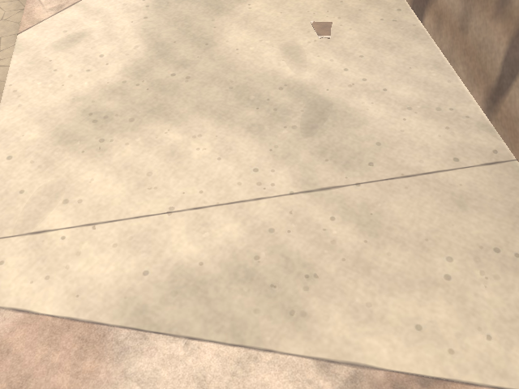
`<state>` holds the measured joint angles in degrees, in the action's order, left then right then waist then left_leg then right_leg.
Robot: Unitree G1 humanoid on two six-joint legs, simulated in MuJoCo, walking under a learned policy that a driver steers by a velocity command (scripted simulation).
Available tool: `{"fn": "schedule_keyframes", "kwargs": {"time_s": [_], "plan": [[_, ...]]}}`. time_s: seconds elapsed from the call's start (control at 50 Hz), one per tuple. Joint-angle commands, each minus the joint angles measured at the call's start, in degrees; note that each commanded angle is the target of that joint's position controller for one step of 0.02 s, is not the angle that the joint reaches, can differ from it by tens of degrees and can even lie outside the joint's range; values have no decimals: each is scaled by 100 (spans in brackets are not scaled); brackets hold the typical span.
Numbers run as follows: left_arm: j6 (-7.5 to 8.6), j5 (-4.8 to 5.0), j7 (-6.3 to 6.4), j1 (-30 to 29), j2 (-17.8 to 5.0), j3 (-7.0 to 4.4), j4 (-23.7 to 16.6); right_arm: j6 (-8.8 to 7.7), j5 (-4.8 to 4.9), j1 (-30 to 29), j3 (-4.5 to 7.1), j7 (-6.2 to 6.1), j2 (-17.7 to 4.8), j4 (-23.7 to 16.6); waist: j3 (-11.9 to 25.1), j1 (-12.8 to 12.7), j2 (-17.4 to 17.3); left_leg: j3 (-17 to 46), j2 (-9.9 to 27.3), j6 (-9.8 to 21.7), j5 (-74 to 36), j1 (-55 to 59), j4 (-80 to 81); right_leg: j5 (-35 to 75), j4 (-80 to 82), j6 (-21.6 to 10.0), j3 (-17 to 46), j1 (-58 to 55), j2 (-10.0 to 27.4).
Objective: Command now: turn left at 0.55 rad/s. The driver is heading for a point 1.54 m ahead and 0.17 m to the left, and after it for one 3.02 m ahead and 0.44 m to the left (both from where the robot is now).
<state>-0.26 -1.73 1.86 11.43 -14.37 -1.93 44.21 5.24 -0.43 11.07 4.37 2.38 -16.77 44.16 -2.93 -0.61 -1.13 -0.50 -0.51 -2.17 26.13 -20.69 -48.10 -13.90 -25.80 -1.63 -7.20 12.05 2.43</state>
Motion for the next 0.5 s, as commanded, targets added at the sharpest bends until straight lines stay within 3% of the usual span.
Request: {"fn": "schedule_keyframes", "kwargs": {"time_s": [0.02, 0.06, 0.08, 0.1, 0.12, 0.14, 0.16, 0.18, 0.22, 0.28, 0.4, 0.5], "plan": [[16, -11, -64, 218, -1118, -328, -194, -75, 57, -168, 45, 13, -370, -537, 554, -163, 1227, -400, -129, 140, 80, -9, 714, 2961, 243, -951, 870, -863, 1414], [-11, 44, -88, 107, -1184, -366, -188, -127, 49, 9, 38, 0, -330, -536, 585, 16, 1142, -517, -189, 279, -445, 492, 1614, 2708, -125, -749, 689, -671, 1387], [-27, 79, -88, 107, -1178, -379, -159, -188, -2, 156, 35, -39, -345, -502, 600, 171, 921, -442, -218, 364, -1216, 992, 2445, 2168, -497, -461, 470, -335, 1291], [-42, 58, -102, 283, -1025, -357, -147, -274, -96, 329, 110, -99, -679, -470, 654, 225, 102, 517, 306, 513, -1649, 1723, 3081, 1021, -1411, -68, 112, 461, 999], [-85, 8, -121, 231, -462, -207, -541, -355, -84, 393, 306, -127, -1643, -619, 524, 77, -1614, 2950, 2144, 1197, -4244, 2242, 3056, -2125, -2705, 416, -265, 2182, -31], [-181, -18, -22, -323, -654, -202, -627, -352, -19, 967, 380, -140, -1639, -477, 652, 629, -983, 2836, 2312, 1912, -4898, 1966, 2886, -2387, -3489, 389, 640, 2274, -134], [-221, 64, -27, -300, -707, -224, -584, -332, -9, 761, 279, -167, -1311, -448, 399, 388, -653, 2366, 1960, 1925, -4573, 1788, 2882, -1971, -3796, 363, 846, 2330, -39], [-196, 125, -58, -212, -759, -244, -490, -298, 9, 277, 192, -200, -1025, -519, 146, 165, -522, 1949, 1526, 1689, -4021, 1514, 2975, -1417, -3685, 336, 941, 2271, 38], [-164, 17, -101, -4, -923, -302, -368, -276, 50, -152, 122, -252, -809, -649, 242, 3, -680, 1608, 1041, 1444, -4033, 1514, 2972, -854, -3613, 372, 885, 2105, -16], [-194, 32, -152, 55, -816, -281, -375, -308, 55, 109, 145, -223, -897, -605, 509, 50, -445, 1674, 974, 1475, -4085, 1667, 2910, -692, -3516, 444, 888, 2025, -129], [-227, 55, -97, -254, -755, -228, -540, -301, -29, 425, 189, -241, -1017, -566, 408, 250, -585, 2255, 989, 1580, -3192, 1660, 2880, -788, -2555, 443, 975, 2006, -233], [-184, 129, -57, -241, -694, -163, -572, -288, -98, 308, 138, -230, -959, -558, 479, 255, -623, 2390, 930, 1473, -3560, 1188, 2658, -930, -1754, 260, 869, 1021, -377]]}}
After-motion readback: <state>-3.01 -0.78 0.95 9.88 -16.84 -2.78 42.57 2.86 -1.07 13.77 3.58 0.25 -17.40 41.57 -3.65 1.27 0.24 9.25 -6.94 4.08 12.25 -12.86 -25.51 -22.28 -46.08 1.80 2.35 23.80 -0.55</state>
